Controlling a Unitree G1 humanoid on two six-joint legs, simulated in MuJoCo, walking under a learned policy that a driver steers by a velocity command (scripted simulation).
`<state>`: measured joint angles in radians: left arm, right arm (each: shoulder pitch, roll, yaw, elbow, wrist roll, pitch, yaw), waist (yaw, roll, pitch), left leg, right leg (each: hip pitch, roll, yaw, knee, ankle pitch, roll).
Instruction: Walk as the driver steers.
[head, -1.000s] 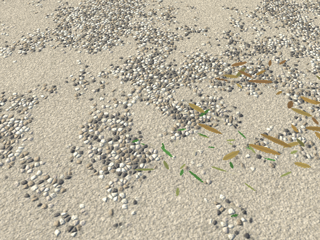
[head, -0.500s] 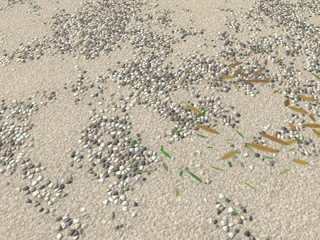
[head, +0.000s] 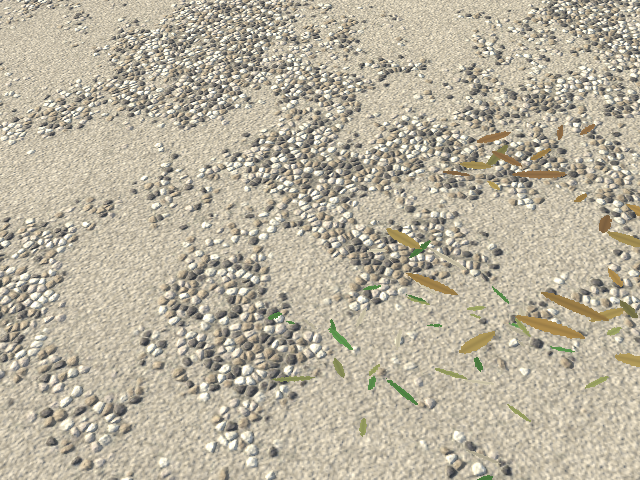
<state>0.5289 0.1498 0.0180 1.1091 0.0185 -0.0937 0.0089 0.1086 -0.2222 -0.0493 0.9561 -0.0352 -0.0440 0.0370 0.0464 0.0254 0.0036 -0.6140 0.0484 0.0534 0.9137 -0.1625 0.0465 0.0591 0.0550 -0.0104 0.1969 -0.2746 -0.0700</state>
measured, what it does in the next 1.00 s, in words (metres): walks ahead: left foot, then right foot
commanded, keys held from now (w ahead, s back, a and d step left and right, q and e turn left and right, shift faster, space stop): no key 1.00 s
